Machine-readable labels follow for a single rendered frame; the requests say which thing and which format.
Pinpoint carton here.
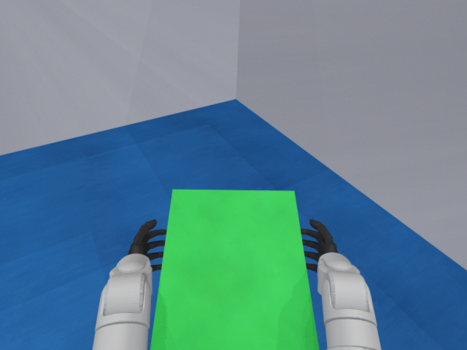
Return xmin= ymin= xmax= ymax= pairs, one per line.
xmin=150 ymin=190 xmax=319 ymax=350

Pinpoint robot left forearm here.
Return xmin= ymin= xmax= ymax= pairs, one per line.
xmin=93 ymin=254 xmax=153 ymax=350

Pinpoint robot right forearm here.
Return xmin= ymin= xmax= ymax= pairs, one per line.
xmin=317 ymin=252 xmax=382 ymax=350

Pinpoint left robot hand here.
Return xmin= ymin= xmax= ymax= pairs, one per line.
xmin=128 ymin=219 xmax=167 ymax=271

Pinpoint right robot hand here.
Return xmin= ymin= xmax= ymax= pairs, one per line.
xmin=301 ymin=219 xmax=338 ymax=272

